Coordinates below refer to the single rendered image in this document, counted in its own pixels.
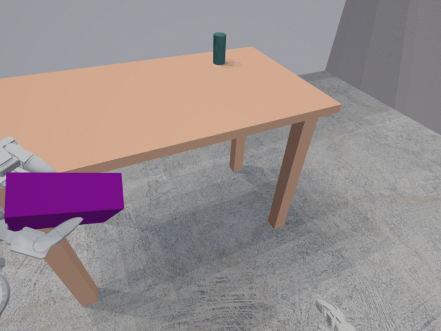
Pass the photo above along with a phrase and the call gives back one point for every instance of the left robot hand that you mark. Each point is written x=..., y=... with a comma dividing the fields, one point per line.
x=28, y=241

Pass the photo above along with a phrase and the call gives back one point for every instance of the table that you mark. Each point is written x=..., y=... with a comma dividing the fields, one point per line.
x=97, y=119

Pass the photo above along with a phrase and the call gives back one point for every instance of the right robot hand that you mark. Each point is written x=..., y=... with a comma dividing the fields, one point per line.
x=335, y=318

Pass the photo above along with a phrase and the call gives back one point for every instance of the sponge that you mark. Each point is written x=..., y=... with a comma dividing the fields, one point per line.
x=46, y=199

